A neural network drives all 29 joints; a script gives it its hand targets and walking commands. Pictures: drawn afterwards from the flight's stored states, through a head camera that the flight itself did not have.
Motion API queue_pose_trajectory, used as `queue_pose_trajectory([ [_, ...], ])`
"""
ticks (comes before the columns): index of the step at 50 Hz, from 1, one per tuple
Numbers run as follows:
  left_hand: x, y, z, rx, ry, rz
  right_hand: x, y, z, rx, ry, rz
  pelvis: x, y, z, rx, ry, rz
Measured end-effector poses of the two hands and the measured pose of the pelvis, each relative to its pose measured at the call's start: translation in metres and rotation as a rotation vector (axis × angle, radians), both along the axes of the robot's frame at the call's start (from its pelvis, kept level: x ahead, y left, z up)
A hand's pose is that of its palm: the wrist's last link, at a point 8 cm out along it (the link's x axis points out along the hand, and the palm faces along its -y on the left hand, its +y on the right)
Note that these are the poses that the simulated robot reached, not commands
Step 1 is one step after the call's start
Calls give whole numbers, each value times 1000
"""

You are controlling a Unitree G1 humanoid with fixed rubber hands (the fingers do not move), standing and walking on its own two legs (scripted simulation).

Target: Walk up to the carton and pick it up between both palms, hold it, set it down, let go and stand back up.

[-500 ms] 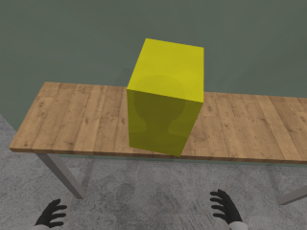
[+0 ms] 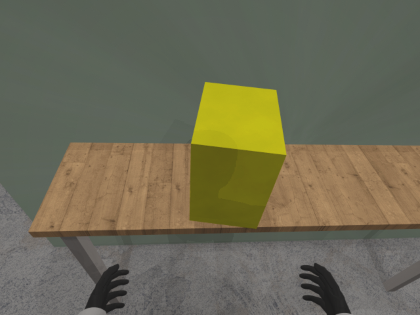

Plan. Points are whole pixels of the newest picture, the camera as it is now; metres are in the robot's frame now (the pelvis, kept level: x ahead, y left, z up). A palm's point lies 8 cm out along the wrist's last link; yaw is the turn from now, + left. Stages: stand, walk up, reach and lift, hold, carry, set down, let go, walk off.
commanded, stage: reach and lift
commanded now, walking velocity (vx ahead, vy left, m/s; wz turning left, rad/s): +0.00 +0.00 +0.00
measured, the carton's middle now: (231, 157) +0.46 -0.01 +0.05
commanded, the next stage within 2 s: none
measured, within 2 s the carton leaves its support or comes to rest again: neither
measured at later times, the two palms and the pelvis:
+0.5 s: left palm (110, 282) +0.18 +0.19 -0.01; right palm (338, 294) +0.19 -0.22 +0.00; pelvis +0.01 -0.01 +0.00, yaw +0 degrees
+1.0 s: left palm (112, 246) +0.22 +0.19 +0.04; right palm (332, 259) +0.23 -0.20 +0.04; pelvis +0.02 -0.01 +0.00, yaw +0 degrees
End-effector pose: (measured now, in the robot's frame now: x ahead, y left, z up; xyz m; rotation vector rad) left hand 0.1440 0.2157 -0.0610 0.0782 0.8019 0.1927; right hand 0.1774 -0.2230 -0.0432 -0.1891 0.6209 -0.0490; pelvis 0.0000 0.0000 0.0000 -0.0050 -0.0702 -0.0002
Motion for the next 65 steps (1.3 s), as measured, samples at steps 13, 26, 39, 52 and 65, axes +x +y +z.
queue_pose_trajectory([
  [13,14,-13,23,-8,-134,-22,0,5,15,39,-84,-36,3,-4,1,-1,9,-5],
  [26,36,-21,49,-21,-277,-49,15,8,43,68,-197,-82,11,-14,2,2,32,-5],
  [39,57,-20,77,-37,-437,-77,33,21,64,123,-327,-107,22,-13,1,-3,19,1],
  [52,85,-23,98,-70,-512,-90,62,25,88,140,-404,-116,19,-9,1,-1,10,-1],
  [65,130,-30,143,-77,-561,-121,96,23,122,174,-461,-123,14,-8,1,-3,23,-17],
])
